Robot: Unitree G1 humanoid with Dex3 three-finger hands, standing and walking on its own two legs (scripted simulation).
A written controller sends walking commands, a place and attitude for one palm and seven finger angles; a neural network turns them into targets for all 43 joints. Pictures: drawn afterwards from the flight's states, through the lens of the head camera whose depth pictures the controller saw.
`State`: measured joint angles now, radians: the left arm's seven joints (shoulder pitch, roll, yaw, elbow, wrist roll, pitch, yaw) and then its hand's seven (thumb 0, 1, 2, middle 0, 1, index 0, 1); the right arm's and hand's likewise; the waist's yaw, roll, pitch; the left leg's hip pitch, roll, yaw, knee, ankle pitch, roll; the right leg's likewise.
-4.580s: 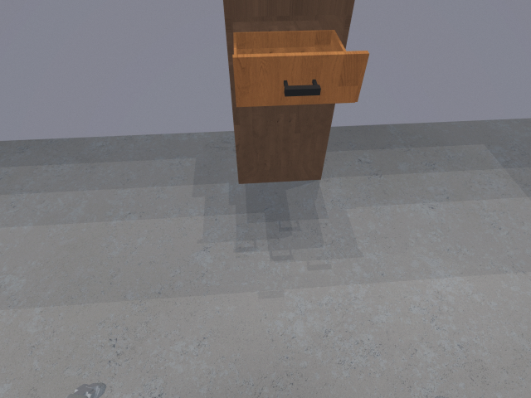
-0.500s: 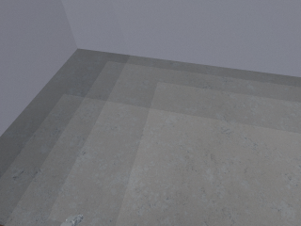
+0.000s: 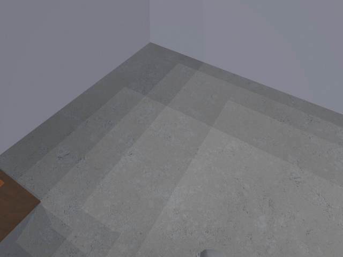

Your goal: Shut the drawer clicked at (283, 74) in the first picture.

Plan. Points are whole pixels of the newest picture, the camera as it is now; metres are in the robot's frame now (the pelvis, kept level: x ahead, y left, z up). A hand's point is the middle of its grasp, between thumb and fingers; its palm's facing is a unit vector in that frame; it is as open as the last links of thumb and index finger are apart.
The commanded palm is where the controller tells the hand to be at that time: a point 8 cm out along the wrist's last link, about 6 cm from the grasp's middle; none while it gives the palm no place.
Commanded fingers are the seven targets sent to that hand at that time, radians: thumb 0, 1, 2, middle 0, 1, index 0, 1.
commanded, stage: turn to face it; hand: left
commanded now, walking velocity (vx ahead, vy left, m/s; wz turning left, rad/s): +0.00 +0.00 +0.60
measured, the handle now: out of the picture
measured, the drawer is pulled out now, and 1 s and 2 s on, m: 0.30 0.30 0.30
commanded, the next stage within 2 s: take the last steps up to it in 1.62 s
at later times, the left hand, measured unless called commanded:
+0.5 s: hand out of the picture -0.05 +0.15 -0.15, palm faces +0.36 -0.89 -0.26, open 7.4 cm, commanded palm none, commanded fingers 0.00 0.90 0.90 -0.20 -0.30 -0.20 -0.30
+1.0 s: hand out of the picture -0.09 +0.23 -0.15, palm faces +0.62 -0.74 -0.26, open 7.4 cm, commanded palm none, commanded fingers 0.00 0.90 0.90 -0.20 -0.30 -0.20 -0.30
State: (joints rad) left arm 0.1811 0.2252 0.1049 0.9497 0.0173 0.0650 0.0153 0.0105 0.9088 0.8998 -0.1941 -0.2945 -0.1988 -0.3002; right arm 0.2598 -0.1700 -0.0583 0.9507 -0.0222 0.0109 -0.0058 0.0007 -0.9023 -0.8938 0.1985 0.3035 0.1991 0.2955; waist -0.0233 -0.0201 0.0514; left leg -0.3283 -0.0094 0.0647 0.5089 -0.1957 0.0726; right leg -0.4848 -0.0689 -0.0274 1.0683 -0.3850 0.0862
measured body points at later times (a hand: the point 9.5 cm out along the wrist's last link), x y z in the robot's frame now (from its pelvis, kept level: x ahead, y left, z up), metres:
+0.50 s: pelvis -0.03 -0.05 +0.00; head +0.00 -0.05 +0.45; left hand -0.07 +0.20 -0.13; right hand +0.15 -0.28 -0.14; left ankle -0.08 +0.08 -0.67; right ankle -0.01 -0.17 -0.74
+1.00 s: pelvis -0.05 -0.01 +0.00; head -0.02 +0.02 +0.45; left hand -0.13 +0.27 -0.13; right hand +0.16 -0.17 -0.13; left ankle -0.11 +0.07 -0.74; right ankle +0.04 -0.14 -0.68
